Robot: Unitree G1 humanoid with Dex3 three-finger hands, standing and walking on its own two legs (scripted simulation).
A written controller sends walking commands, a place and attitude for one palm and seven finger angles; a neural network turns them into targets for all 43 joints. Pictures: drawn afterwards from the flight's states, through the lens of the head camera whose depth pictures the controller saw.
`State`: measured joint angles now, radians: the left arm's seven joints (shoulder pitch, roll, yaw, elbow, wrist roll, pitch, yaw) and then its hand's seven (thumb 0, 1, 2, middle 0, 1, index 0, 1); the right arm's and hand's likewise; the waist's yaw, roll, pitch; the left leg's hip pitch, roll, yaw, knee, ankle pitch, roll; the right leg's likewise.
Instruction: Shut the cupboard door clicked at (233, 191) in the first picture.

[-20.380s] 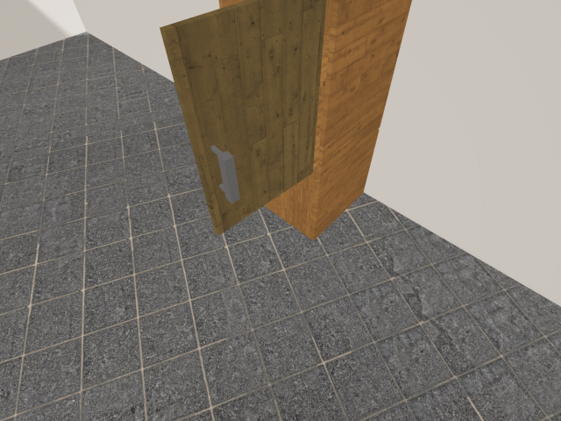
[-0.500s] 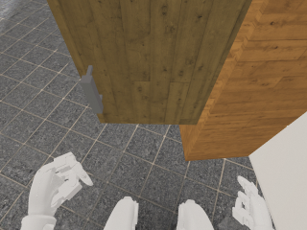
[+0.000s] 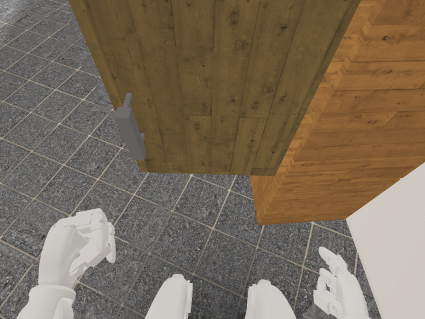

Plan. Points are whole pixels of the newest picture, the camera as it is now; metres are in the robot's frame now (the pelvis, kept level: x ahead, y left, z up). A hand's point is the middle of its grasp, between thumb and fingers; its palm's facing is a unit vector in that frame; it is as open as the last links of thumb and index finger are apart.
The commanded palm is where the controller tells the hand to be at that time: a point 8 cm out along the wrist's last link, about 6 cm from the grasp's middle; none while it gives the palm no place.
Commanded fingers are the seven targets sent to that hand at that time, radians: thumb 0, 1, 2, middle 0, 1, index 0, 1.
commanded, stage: raise the hand and make a fist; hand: left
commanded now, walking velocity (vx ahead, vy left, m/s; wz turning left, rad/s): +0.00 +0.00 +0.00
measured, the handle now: (134, 127) +0.48 +0.21 +0.02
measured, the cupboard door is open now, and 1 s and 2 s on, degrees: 85 85 85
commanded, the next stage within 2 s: bring the fist close to the handle in 0.28 s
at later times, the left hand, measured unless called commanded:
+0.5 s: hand (113, 245) +0.23 +0.18 +0.05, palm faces +0.05 -1.00 -0.05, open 3.1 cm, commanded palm +0.22 +0.23 +0.05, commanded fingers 0.00 0.90 0.90 -1.30 -1.50 -1.30 -1.50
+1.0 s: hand (135, 197) +0.31 +0.17 +0.04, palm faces +0.04 -1.00 -0.05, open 3.1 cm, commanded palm +0.30 +0.22 +0.03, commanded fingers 0.00 0.90 0.90 -1.30 -1.50 -1.30 -1.50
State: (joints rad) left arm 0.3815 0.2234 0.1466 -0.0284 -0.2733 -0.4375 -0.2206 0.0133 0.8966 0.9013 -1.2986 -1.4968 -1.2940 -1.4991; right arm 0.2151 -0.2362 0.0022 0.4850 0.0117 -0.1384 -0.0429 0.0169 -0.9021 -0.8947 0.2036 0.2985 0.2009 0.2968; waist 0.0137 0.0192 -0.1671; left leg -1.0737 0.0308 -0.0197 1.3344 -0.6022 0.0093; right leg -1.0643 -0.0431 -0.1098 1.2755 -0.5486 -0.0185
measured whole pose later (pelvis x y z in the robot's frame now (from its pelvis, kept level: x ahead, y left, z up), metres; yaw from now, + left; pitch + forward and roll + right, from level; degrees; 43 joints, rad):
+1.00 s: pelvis +0.00 -0.01 +0.00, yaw +0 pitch +21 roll -1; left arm -0.02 0.22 0.17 0.32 -0.22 -0.46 -0.16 0.01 0.90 0.90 -1.30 -1.50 -1.30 -1.50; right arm 0.23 -0.26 0.00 0.56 0.01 -0.10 -0.03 0.02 -0.90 -0.89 0.20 0.30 0.20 0.30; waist -0.02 0.02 -0.17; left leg -1.09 0.03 -0.01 1.30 -0.58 0.00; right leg -1.10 -0.04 -0.09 1.28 -0.54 -0.03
